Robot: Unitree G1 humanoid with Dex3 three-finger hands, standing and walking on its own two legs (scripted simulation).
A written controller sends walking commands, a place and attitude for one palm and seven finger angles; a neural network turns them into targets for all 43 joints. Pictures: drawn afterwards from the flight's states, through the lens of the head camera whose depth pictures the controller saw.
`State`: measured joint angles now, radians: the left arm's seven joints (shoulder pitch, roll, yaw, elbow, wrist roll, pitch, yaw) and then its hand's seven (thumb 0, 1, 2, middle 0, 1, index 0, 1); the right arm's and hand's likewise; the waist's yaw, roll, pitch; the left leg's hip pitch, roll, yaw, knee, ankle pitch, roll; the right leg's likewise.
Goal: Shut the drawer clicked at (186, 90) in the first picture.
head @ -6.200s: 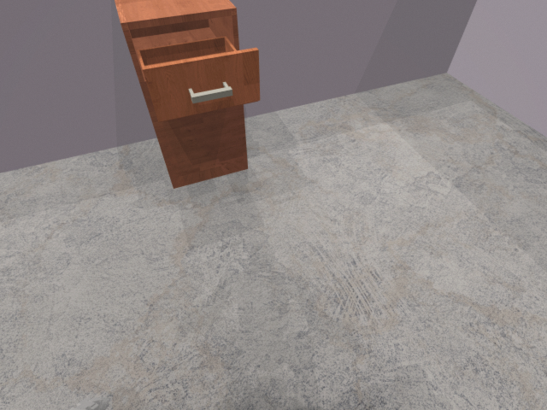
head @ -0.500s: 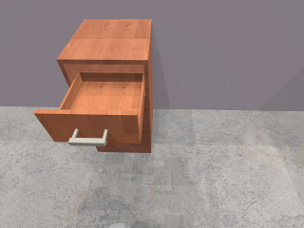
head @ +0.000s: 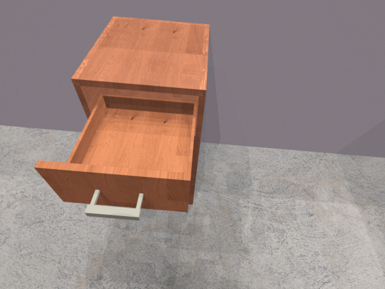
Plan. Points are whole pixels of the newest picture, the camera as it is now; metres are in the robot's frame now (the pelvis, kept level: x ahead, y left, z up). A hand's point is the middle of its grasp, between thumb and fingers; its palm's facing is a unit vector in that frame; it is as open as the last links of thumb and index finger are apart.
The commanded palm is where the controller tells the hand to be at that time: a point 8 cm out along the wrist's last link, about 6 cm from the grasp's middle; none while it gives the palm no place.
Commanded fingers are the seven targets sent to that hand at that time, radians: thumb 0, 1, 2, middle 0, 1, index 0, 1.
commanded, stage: come to a stop and stand still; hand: left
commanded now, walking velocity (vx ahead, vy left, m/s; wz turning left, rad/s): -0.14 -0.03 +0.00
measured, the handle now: (116, 204) +0.31 +0.22 -0.09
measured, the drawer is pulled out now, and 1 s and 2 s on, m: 0.30 0.30 0.30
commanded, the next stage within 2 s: look again from close up in 1.46 s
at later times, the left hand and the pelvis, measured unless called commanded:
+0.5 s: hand out of the picture +0.02 +0.13 -0.15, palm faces +0.08 -0.95 -0.29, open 7.3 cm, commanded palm none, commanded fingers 0.00 0.90 0.90 -0.20 -0.30 -0.20 -0.30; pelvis -0.03 -0.06 +0.01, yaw +1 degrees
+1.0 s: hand out of the picture -0.05 +0.16 -0.18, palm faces +0.04 -0.99 -0.16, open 7.4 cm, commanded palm none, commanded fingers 0.00 0.90 0.90 -0.20 -0.30 -0.20 -0.30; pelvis -0.04 -0.01 +0.00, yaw +1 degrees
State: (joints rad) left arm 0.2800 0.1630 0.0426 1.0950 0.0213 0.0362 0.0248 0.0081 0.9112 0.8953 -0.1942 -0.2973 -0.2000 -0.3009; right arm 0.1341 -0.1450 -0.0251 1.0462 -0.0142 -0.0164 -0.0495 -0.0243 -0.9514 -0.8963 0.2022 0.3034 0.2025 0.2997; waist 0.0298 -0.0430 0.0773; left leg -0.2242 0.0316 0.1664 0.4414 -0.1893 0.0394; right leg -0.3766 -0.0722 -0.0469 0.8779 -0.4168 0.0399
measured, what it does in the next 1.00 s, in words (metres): steps on the spot: right foot, then left foot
